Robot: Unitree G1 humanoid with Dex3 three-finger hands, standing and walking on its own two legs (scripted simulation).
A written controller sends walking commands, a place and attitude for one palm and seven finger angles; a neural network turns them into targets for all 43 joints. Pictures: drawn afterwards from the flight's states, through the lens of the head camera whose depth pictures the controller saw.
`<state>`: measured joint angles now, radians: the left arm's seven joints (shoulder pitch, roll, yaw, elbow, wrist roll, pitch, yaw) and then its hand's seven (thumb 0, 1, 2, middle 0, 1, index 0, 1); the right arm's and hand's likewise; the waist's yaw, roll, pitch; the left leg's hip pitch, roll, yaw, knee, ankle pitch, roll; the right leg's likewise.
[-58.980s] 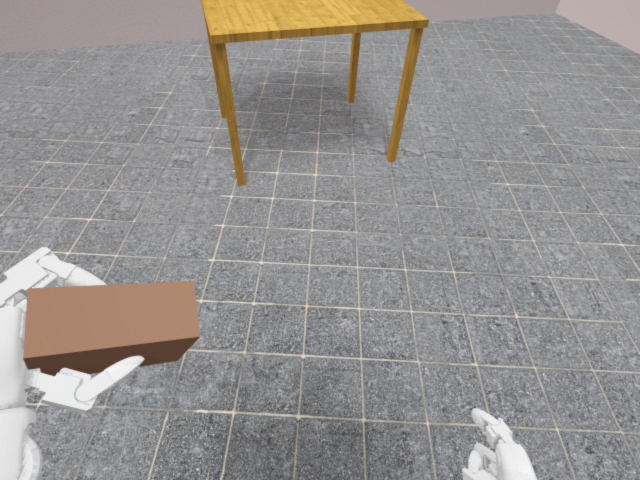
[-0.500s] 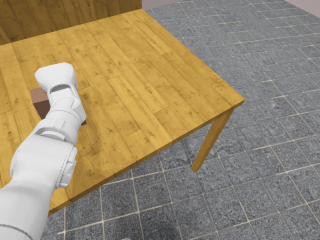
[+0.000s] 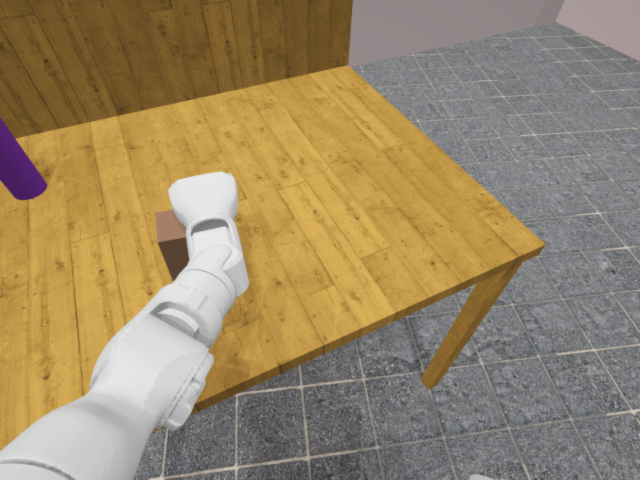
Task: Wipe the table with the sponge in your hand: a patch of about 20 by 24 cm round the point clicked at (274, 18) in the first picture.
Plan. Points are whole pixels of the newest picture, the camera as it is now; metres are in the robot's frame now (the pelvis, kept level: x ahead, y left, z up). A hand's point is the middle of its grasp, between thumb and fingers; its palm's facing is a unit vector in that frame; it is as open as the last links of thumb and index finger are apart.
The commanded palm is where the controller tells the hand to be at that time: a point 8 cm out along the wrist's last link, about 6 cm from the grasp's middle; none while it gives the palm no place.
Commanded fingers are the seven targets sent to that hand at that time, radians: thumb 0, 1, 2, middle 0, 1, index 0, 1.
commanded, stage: wipe back along the third lane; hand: left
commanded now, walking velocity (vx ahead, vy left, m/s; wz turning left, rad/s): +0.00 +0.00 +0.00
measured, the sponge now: (204, 257) +0.44 +0.19 +0.00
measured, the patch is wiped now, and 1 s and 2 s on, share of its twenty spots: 0.90 0.90 0.90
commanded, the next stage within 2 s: slide back across to the middle lane in 1.08 s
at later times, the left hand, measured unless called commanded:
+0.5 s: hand (230, 255) +0.39 +0.13 +0.06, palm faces -0.03 -0.03 -1.00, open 9.6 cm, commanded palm +0.35 +0.12 +0.09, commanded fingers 0.00 0.10 1.30 -1.20 -1.60 -1.20 -1.60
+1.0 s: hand (243, 286) +0.35 +0.11 +0.06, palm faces -0.01 -0.05 -1.00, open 9.6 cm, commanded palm +0.30 +0.10 +0.09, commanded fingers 0.00 0.10 1.30 -1.20 -1.60 -1.20 -1.60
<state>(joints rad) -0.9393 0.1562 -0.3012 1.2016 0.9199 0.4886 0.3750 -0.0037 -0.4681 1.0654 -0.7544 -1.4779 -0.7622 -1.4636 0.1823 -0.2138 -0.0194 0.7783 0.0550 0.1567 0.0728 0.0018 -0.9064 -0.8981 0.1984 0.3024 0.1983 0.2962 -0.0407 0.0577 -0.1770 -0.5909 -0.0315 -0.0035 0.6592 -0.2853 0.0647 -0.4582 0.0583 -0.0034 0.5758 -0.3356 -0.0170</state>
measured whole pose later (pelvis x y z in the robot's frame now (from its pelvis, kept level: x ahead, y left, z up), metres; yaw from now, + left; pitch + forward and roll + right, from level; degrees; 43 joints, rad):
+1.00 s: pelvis +0.00 -0.07 +0.01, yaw +0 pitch +2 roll +1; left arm -0.42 0.17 -0.39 0.61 0.94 0.57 0.25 0.00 -0.46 1.06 -0.75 -1.48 -0.76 -1.47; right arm 0.07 -0.26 0.01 0.68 0.10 0.27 0.04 0.01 -0.91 -0.90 0.20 0.30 0.20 0.30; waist 0.03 0.07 -0.14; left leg -0.32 0.01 -0.02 0.52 -0.24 -0.01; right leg -0.22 0.10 -0.01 0.50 -0.32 -0.10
